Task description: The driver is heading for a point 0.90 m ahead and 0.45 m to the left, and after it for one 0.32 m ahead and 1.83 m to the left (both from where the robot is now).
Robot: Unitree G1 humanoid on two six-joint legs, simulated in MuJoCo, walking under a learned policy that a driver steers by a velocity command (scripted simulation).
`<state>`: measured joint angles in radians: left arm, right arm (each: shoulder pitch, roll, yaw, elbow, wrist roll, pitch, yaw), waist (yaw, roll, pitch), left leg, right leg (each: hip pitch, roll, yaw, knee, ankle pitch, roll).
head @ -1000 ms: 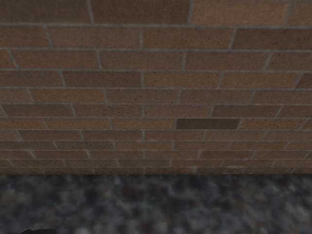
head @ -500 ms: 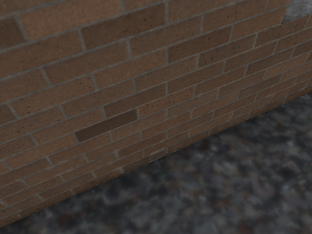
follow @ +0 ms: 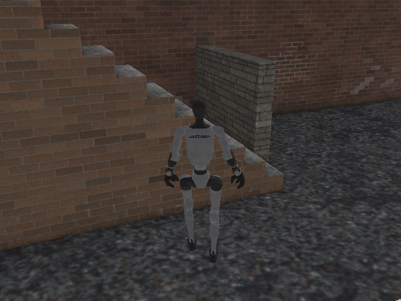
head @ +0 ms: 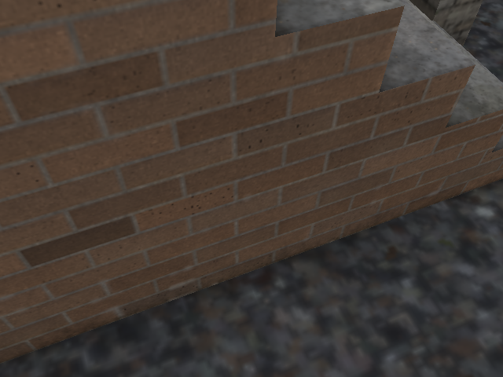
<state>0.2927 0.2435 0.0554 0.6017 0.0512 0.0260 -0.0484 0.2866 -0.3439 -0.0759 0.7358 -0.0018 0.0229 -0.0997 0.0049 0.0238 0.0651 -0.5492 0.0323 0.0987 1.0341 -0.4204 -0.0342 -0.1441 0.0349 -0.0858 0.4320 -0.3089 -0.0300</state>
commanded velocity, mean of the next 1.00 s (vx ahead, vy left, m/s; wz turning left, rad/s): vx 0.07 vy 0.04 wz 0.91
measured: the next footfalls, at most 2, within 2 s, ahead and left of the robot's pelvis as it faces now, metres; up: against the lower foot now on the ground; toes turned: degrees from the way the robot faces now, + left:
left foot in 0.08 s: +0.10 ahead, +0.03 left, +0.00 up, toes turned +11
right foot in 0.40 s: +0.21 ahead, -0.22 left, +0.00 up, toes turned +30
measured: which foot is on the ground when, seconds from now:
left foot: up 0.00-0.06, down 0.08-0.40, up 0.42-0.90, down 0.92-1.00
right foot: down 0.00-0.10, up 0.12-0.38, down 0.40-0.92, up 0.94-1.00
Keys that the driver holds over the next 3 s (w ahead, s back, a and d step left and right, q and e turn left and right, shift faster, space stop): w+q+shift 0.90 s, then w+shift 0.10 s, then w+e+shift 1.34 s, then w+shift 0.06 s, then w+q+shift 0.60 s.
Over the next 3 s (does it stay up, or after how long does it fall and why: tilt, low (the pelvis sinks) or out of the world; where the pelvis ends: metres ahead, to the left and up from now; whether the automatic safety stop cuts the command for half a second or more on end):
stays up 0.02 -0.04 -0.02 its command is cut before an obstacle from the start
